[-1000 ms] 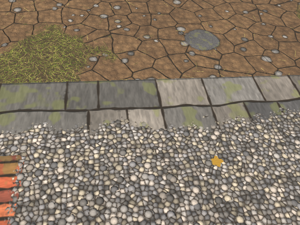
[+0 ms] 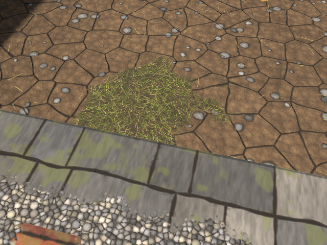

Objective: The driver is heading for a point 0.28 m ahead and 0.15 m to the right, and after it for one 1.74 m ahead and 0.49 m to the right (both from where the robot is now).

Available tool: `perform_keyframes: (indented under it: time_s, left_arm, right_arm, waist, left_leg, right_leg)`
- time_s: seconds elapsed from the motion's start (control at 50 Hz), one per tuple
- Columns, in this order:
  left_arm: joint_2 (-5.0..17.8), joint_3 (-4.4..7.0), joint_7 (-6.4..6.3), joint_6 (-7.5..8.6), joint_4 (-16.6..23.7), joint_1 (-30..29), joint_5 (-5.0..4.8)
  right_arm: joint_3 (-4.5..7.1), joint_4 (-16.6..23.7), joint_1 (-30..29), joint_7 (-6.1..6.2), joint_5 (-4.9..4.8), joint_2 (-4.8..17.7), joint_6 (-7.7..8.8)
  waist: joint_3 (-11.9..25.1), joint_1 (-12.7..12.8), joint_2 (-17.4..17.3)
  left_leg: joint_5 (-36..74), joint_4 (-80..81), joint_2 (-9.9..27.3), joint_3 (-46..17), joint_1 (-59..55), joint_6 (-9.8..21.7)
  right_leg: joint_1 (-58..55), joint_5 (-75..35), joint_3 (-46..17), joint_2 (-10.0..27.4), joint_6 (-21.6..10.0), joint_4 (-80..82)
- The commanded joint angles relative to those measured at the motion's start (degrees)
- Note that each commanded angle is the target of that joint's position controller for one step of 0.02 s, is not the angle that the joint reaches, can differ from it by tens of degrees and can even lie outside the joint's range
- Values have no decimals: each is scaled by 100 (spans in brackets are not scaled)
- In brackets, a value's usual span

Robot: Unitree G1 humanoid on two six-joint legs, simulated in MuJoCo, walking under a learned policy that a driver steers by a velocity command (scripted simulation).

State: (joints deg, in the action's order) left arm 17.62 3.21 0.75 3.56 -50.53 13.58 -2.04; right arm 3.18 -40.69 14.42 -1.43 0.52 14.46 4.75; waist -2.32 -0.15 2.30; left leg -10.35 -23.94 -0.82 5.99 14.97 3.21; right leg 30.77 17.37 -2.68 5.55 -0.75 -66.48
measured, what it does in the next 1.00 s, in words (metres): walks ahead, turning right: right foot, then left foot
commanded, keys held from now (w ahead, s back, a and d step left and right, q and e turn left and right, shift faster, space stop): w+e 0.16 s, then e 0.66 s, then no key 0.18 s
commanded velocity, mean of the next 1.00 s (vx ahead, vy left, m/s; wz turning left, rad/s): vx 0.20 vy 0.00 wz -0.49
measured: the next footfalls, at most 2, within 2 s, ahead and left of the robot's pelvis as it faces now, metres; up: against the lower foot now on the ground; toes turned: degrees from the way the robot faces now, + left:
right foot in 0.34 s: +0.34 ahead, -0.16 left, +0.00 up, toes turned -12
left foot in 0.84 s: +0.43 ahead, +0.01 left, +0.00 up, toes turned -34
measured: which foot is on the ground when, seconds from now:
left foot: down 0.00-0.34, up 0.36-0.82, down 0.84-1.00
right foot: up 0.00-0.32, down 0.34-0.84, up 0.86-1.00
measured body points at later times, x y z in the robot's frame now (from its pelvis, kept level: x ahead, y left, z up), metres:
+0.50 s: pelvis +0.23 -0.07 -0.01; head +0.29 -0.09 +0.43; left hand +0.45 +0.17 -0.11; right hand +0.30 -0.37 -0.12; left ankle +0.21 +0.11 -0.64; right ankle +0.30 -0.15 -0.74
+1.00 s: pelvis +0.33 -0.04 +0.00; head +0.37 -0.04 +0.45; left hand +0.62 +0.12 -0.10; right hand +0.30 -0.35 -0.09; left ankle +0.41 +0.05 -0.74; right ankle +0.23 -0.14 -0.66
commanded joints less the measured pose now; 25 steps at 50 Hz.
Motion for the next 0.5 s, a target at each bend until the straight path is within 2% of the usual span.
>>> perform_keyframes:
  time_s: [0.02, 0.08, 0.12, 0.16, 0.18, 0.22, 0.26, 0.28, 0.3, 0.32, 0.34, 0.36, 0.38, 0.4, 0.42, 0.44, 0.48, 0.5]
  left_arm:
    - [216, 91, -46, -125, 237, 279, 14]
    - [164, 97, -21, -117, 392, -135, 58]
    - [91, 65, 57, -84, 494, -457, 89]
    - [2, 11, 133, -73, 652, -886, 115]
    - [-22, -5, 167, -68, 746, -1077, 134]
    - [-9, -5, 244, -57, 942, -1311, 178]
    - [124, 59, 316, -57, 1074, -1210, 182]
    - [244, 120, 335, -61, 1067, -958, 174]
    - [416, 213, 336, -66, 980, -469, 151]
    - [700, 367, 286, -56, 810, 278, 145]
    - [1172, 526, 140, -88, 752, 759, 169]
    - [1697, 556, 30, -137, 874, 536, 249]
    - [1571, 498, 97, -94, 1152, 599, 297]
    - [1242, 450, 124, -92, 1253, 358, 248]
    - [945, 380, 110, -95, 1263, -33, 98]
    - [735, 315, 75, -122, 1313, -317, 44]
    - [671, 291, 17, -176, 1418, -547, 177]
    - [706, 308, -1, -179, 1432, -567, 217]
  right_arm:
    - [206, 206, -135, 44, 48, 624, 230]
    - [241, 26, 14, 135, 71, 681, 233]
    - [265, -34, 25, 178, 49, 772, 218]
    - [303, -139, 184, 220, 14, 877, 187]
    - [312, -185, 204, 242, 3, 906, 151]
    - [344, -258, 257, 289, -51, 998, 41]
    - [382, -265, 203, 346, -133, 1135, -79]
    - [406, -230, 115, 383, -177, 1213, -135]
    - [424, -189, 9, 413, -210, 1269, -194]
    - [401, -144, -100, 420, -243, 1227, -231]
    - [329, -85, 93, 403, -125, 1055, -179]
    - [109, 72, 721, 313, 235, 283, -93]
    - [83, 37, 936, 230, 37, 607, 20]
    - [168, 157, 246, 214, -187, 934, 39]
    - [161, 263, -136, 275, -167, 922, 10]
    - [178, 215, -266, 363, -58, 927, -61]
    - [238, 275, -147, 417, 4, 997, -231]
    - [219, 277, -69, 426, 21, 889, -271]
  waist:
    - [237, 138, -675]
    - [47, 55, -593]
    - [-50, -39, -560]
    - [-210, -217, -473]
    - [-342, -265, -420]
    - [-366, -311, -469]
    - [-116, -184, -655]
    - [101, -36, -773]
    - [383, 219, -828]
    - [779, 622, -684]
    - [1183, 800, -33]
    - [1745, 35, 1419]
    - [3178, 304, 739]
    - [2657, 493, 156]
    - [1781, 346, -160]
    - [1267, 187, -346]
    - [974, -119, -62]
    - [957, -176, 23]
  left_leg:
    - [1106, 1625, 1553, -982, -474, 872]
    - [1355, 1702, 1472, -402, -742, 762]
    - [1339, 1751, 1403, -41, -810, 654]
    - [1312, 1801, 1491, 174, -965, 620]
    - [1655, 1687, 1515, 303, -1065, 593]
    - [2621, 1274, 1576, 487, -1370, 517]
    - [3814, 701, 1645, 553, -1690, 397]
    - [4541, 257, 1629, 569, -1798, 315]
    - [5035, -434, 1557, 588, -1803, 210]
    - [4755, -1517, 1319, 676, -1543, 1]
    - [2820, -3125, 947, 692, -448, -408]
    - [-3038, -5265, -73, 288, 1695, -820]
    - [-3288, -6177, -273, -1120, 2078, -807]
    - [-2687, -6060, -12, -1314, 2379, -674]
    - [-2115, -5566, 202, -1178, 2628, -616]
    - [-1786, -5187, 384, -1160, 2479, -636]
    - [-1477, -4695, 437, -1184, 1807, -628]
    - [-1433, -4479, 394, -1120, 1668, -657]
  right_leg:
    - [548, -668, -358, 263, 87, 112]
    - [945, -1531, -448, 174, 131, 981]
    - [837, -2097, -243, 116, 107, 1742]
    - [812, -2327, 18, 79, 57, 2270]
    - [823, -2329, 110, 48, 21, 2533]
    - [763, -2079, 379, -76, -50, 2877]
    - [458, -1593, 610, -293, -186, 3014]
    - [128, -1304, 757, -484, -279, 3033]
    - [-419, -1123, 874, -707, -398, 3140]
    - [-1431, -1606, 871, -931, -585, 3649]
    - [-2815, -3555, 24, -444, -875, 3822]
    - [-4581, -6545, -2131, 969, -1807, 3140]
    - [-5113, -5634, -3695, 1671, -2614, 3752]
    - [-4655, -4626, -3083, 1349, -2357, 4101]
    - [-3831, -3760, -2496, 1023, -2014, 4280]
    - [-3002, -3354, -2190, 805, -1802, 4468]
    - [-1906, -3227, -1888, 540, -1655, 4735]
    - [-1671, -3487, -1751, 462, -1642, 4746]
